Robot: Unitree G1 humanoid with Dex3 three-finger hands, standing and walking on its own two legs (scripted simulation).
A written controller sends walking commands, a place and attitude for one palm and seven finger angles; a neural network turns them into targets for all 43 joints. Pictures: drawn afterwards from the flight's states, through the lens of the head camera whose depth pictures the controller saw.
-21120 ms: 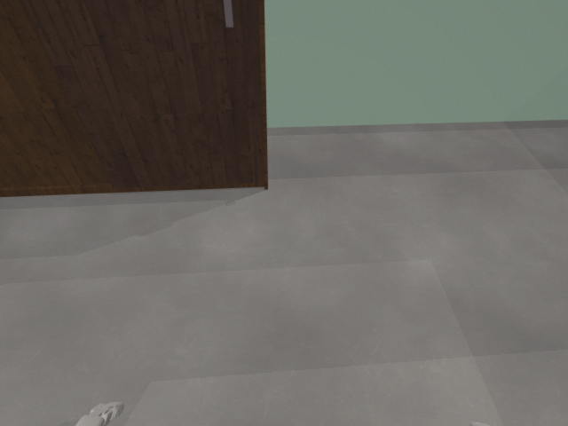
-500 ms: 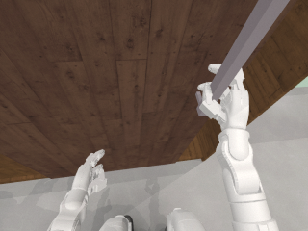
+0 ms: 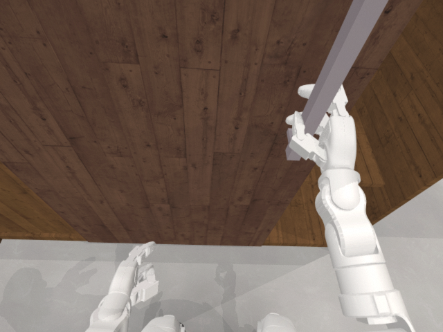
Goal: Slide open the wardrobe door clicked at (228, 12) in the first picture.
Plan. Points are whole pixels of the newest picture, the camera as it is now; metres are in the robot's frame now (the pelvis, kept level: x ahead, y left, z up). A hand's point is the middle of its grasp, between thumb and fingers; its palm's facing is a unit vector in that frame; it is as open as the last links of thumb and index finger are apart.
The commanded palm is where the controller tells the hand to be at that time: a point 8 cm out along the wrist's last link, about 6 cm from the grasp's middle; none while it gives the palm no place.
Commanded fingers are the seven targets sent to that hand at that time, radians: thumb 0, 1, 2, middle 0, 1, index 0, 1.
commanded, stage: step sideways, sliding the door along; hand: right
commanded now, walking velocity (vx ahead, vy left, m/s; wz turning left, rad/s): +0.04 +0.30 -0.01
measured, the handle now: (319, 84) +0.44 -0.13 +0.21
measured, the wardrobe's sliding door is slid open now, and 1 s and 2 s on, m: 0.33 0.53 0.53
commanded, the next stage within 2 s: stop walking and hold the door there in 1.22 s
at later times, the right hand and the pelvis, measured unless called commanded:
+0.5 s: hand (231, 132) +0.38 +0.00 +0.15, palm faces +0.17 +0.98 -0.11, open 6.6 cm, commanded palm +0.35 +0.02 +0.16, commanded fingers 0.00 -0.90 -0.90 0.45 1.40 0.45 1.40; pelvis -0.05 +0.13 +0.00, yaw -2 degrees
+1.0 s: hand (160, 126) +0.39 +0.11 +0.15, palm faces +0.27 +0.96 -0.11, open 6.6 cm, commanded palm +0.36 +0.13 +0.16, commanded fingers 0.00 -0.90 -0.90 0.45 1.40 0.45 1.40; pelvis -0.03 +0.28 +0.00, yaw -5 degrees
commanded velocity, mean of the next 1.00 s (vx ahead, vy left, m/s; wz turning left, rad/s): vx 0.02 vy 0.30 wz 0.04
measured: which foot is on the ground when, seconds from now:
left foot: down 0.00-0.16, up 0.18-0.42, down 0.44-0.62, up 0.64-0.88, down 0.90-1.00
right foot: up 0.00-0.14, down 0.16-0.44, up 0.46-0.60, down 0.62-0.92, up 0.94-1.00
